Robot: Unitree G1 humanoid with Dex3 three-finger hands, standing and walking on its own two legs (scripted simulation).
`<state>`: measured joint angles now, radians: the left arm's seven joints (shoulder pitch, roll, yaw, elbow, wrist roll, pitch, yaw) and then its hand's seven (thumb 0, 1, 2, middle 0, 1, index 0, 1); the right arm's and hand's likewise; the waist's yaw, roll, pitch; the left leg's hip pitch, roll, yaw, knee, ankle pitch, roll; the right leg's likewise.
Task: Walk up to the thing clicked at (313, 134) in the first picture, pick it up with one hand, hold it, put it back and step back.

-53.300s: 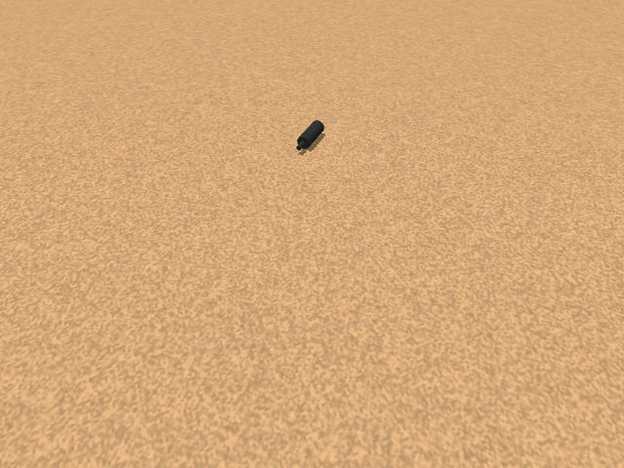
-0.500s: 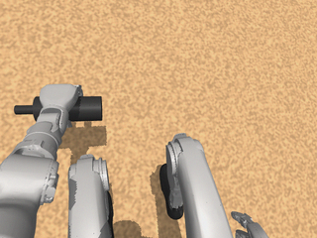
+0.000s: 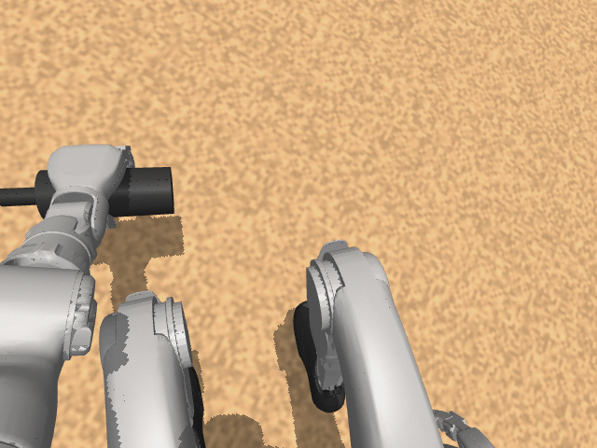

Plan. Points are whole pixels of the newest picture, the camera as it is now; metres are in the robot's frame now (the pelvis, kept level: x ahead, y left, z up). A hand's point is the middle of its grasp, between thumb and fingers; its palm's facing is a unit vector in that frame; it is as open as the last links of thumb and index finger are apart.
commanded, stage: lower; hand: left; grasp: from above
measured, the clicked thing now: (91, 193) +0.49 +0.18 -0.20
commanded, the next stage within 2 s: rest in 0.36 s
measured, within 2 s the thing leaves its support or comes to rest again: neither
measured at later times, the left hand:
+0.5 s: hand (115, 204) +0.48 +0.16 -0.24, palm faces -0.47 +0.02 -0.88, open 10.1 cm
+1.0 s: hand (125, 208) +0.48 +0.16 -0.28, palm faces -0.50 -0.02 -0.87, open 10.1 cm
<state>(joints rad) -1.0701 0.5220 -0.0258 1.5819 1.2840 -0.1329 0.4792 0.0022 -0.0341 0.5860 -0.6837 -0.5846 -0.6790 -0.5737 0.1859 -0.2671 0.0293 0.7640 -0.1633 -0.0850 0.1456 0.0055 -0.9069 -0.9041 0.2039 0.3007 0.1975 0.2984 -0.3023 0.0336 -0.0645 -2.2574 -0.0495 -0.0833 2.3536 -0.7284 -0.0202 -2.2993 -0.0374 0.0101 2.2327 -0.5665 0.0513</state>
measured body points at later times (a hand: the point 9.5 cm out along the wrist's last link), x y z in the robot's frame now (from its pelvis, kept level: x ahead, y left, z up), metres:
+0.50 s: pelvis +0.01 +0.01 -0.03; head +0.27 +0.06 +0.33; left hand +0.50 +0.16 -0.19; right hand +0.01 -0.26 -0.12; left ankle +0.07 +0.12 -0.31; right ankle +0.12 -0.14 -0.31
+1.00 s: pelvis +0.01 +0.01 -0.04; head +0.30 +0.06 +0.30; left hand +0.50 +0.16 -0.23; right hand -0.02 -0.26 -0.10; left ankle +0.07 +0.12 -0.31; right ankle +0.12 -0.14 -0.31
